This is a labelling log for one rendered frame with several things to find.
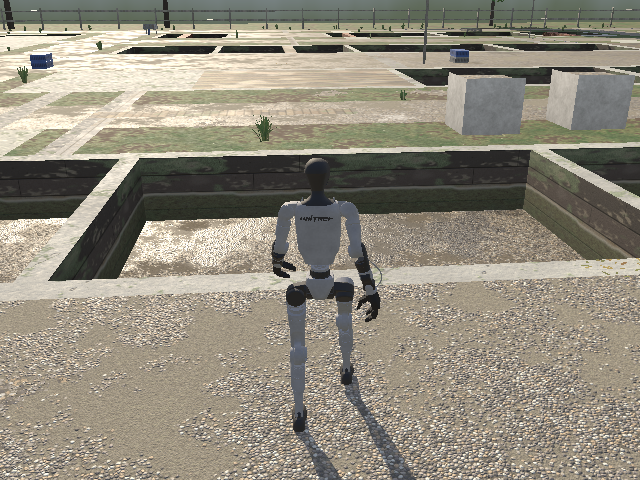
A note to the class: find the robot right forearm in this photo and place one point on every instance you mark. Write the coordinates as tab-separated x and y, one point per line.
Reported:
365	273

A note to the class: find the right robot thigh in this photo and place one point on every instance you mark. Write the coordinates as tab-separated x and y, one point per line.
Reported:
344	293

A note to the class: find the robot right hand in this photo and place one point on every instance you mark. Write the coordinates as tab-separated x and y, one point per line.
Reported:
375	305

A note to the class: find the right robot upper arm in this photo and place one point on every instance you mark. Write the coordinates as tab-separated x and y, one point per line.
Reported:
353	227

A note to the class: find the robot left hand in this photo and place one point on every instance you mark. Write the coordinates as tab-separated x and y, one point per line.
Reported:
280	273

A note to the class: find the robot left forearm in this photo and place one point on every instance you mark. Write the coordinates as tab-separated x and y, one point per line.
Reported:
277	259

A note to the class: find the robot torso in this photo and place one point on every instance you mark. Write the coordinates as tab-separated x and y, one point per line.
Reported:
318	230

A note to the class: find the left robot upper arm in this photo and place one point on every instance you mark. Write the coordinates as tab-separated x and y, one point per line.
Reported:
286	212

